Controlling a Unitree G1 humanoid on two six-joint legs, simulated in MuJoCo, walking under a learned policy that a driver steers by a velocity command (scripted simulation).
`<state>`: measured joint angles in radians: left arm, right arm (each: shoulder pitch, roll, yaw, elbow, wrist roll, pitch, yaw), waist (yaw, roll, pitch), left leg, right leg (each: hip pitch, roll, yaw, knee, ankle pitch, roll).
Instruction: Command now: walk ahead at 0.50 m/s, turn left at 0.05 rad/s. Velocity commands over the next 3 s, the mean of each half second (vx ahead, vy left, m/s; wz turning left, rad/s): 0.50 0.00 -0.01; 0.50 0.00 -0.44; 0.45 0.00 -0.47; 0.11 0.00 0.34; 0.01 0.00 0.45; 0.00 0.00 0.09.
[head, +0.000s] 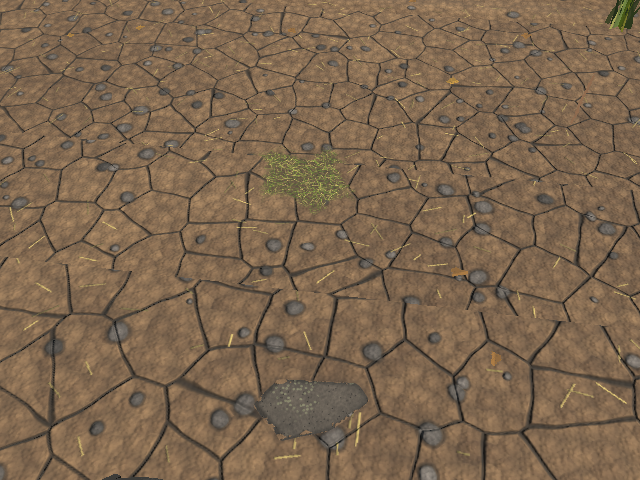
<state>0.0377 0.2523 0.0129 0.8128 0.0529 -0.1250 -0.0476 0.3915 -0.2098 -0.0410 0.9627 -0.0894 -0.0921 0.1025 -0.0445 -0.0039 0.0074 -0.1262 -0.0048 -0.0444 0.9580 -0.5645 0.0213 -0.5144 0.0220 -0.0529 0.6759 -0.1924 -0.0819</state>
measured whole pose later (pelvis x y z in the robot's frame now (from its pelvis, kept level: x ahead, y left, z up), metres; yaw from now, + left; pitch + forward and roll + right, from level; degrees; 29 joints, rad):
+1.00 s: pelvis +0.57 +0.08 -0.15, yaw -18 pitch +0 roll +3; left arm 0.07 0.23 0.02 0.84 0.05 -0.07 -0.09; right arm 0.52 -0.15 0.00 1.04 -0.10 -0.12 0.01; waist -0.07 -0.06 0.00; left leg 0.05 0.01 0.34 0.32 -0.35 0.00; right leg -0.71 -0.09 0.01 0.79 0.04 -0.09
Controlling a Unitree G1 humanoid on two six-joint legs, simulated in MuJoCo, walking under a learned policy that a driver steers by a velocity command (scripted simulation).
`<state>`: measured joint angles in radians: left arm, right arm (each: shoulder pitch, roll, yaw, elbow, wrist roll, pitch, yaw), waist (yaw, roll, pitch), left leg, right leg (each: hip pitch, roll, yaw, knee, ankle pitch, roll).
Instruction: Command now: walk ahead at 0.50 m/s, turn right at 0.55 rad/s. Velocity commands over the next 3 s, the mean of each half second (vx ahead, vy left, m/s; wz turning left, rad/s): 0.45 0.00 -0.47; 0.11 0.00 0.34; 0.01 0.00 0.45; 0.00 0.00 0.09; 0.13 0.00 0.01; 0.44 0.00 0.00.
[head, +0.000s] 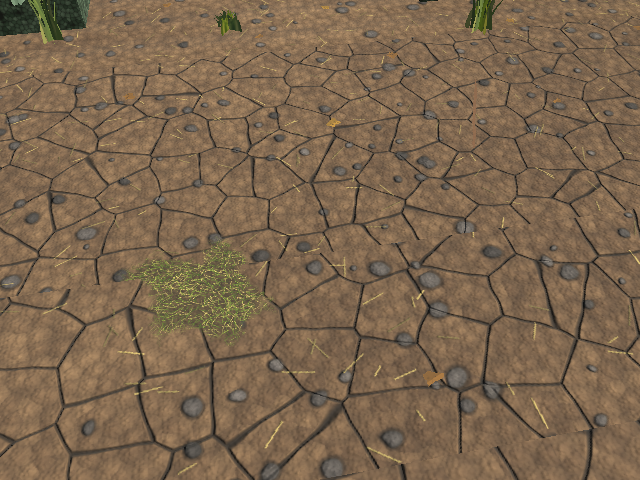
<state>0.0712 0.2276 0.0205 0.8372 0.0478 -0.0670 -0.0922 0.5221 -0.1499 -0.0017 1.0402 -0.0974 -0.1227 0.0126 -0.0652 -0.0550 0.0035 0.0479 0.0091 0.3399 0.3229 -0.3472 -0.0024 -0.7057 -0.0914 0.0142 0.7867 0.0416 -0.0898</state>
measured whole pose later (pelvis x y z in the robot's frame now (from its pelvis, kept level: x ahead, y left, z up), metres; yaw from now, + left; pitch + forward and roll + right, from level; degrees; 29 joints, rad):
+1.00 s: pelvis +0.37 -0.13 +0.01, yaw -1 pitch +3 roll +1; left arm 0.17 0.24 0.06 0.65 0.04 -0.09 0.02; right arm 0.23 -0.28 -0.06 0.75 -0.05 -0.08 0.02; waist -0.01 0.02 0.00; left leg -0.53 -0.05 -0.06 1.09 -0.53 -0.06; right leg -0.24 -0.02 -0.06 0.43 -0.24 -0.05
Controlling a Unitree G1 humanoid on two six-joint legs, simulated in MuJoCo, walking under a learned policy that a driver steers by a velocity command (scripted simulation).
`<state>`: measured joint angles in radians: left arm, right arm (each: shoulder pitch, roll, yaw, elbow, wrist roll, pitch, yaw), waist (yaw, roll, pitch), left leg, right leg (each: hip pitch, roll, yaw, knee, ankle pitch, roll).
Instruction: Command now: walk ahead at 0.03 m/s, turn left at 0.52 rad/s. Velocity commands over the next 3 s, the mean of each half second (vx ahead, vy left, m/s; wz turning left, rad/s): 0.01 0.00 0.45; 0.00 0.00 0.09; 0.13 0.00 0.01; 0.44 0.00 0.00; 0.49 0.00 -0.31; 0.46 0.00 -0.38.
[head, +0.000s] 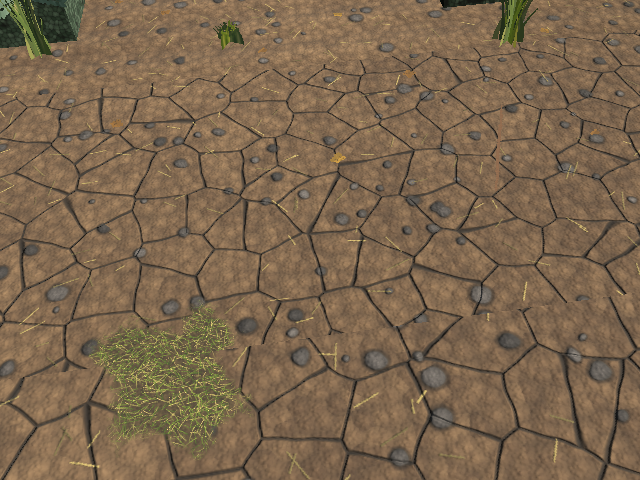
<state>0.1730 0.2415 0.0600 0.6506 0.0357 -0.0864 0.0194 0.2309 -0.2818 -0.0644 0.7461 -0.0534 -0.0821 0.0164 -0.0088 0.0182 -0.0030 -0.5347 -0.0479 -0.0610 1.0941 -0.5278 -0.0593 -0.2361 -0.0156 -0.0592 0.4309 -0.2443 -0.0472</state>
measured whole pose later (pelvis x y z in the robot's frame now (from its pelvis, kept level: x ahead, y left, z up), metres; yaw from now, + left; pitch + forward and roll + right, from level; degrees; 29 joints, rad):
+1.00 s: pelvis -0.03 +0.05 -0.01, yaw +17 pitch +1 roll +0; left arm 0.19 0.26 0.00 0.82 0.01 -0.05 -0.07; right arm 0.17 -0.28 -0.03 0.65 0.00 -0.06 0.11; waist 0.02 -0.01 0.06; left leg -0.27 -0.07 0.04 0.51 -0.25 0.07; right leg -0.23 -0.07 -0.05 0.53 -0.31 0.04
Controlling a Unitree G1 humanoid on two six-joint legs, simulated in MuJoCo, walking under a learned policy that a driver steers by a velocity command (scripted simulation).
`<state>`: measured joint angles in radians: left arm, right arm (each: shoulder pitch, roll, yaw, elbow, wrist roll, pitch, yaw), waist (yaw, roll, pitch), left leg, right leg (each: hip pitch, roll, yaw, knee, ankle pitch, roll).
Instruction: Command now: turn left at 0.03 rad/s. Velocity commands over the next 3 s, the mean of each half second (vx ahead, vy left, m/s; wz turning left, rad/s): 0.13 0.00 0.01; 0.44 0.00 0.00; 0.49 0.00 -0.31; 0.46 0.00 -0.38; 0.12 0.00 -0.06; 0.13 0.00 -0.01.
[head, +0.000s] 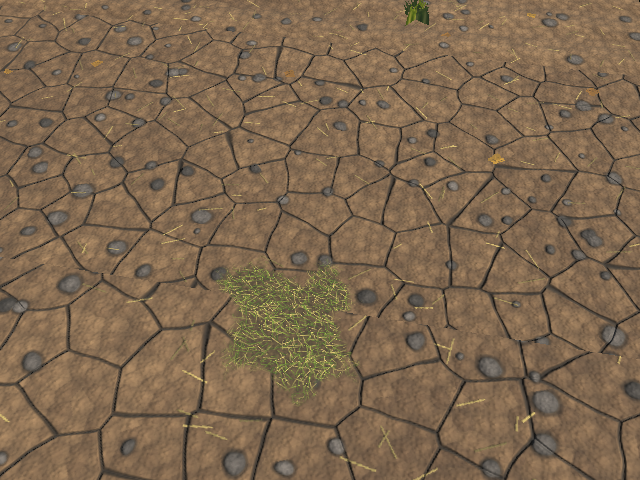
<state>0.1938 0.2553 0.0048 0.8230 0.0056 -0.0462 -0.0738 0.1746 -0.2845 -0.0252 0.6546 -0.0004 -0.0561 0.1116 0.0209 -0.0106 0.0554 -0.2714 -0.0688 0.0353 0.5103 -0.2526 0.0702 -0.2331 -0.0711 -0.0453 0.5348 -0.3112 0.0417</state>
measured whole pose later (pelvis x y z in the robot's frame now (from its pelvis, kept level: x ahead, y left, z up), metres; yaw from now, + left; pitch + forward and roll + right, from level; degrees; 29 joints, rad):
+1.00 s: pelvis +0.33 -0.02 -0.14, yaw -1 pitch +0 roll -6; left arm 0.67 0.20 -0.04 1.04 0.09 -0.09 -0.05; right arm 0.08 -0.25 0.02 0.77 -0.09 -0.05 0.04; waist 0.13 0.10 0.00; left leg -0.31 0.11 0.02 0.31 0.24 0.05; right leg 0.08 0.10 -0.04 1.06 -0.83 -0.04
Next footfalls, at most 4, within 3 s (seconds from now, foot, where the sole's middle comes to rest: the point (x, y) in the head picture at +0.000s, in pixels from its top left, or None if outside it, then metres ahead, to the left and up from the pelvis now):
0.98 left None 0.46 0.08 -0.94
1.42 right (415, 372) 0.78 -0.20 -0.94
1.98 left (362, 284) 1.17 -0.08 -1.12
2.36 right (447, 288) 1.16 -0.35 -1.12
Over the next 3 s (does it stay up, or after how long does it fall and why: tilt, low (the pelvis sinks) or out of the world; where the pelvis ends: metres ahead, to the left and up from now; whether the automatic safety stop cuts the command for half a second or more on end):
stays up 1.18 -0.22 -0.35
